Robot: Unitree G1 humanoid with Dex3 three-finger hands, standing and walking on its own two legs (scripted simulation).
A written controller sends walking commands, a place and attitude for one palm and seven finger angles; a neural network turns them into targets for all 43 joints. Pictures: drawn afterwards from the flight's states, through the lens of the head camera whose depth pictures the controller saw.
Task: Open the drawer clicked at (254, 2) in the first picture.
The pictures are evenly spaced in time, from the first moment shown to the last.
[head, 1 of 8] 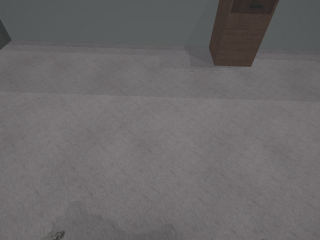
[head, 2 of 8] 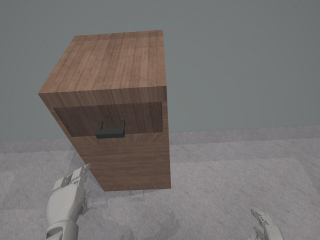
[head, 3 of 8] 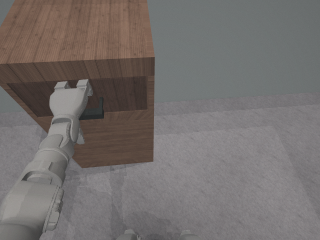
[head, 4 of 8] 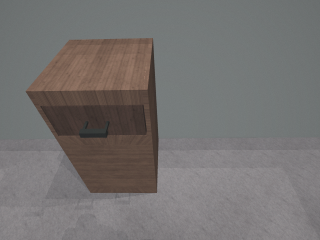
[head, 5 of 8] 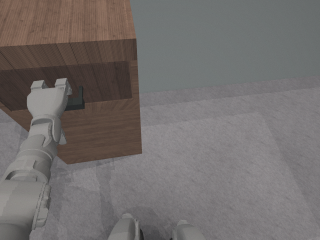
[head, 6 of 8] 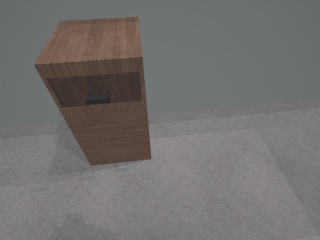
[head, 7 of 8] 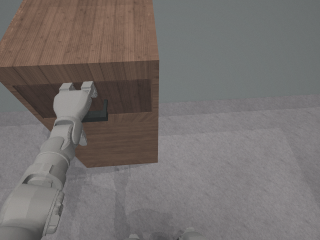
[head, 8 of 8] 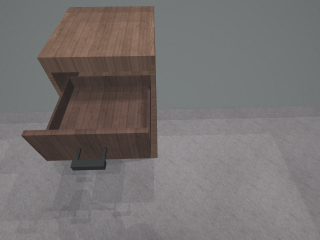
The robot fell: no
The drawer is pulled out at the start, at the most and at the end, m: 0.00 0.30 0.30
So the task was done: yes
